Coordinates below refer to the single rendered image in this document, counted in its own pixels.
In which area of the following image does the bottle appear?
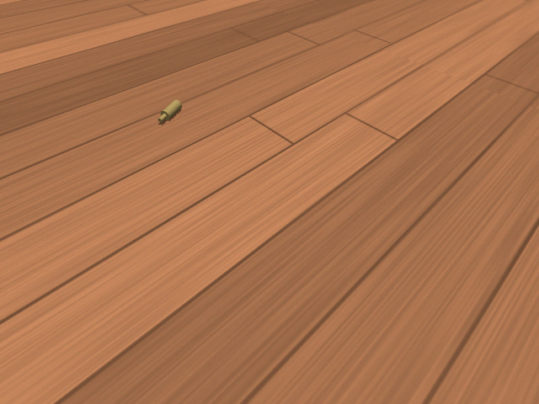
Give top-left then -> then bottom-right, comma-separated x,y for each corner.
158,99 -> 182,122

